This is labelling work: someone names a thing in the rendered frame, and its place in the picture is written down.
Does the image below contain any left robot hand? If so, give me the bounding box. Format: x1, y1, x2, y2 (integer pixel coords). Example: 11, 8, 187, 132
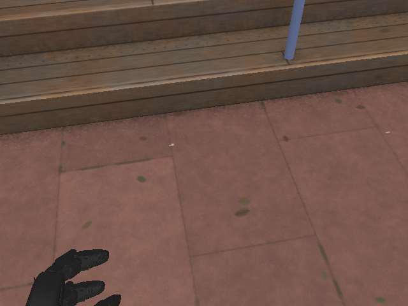
25, 249, 121, 306

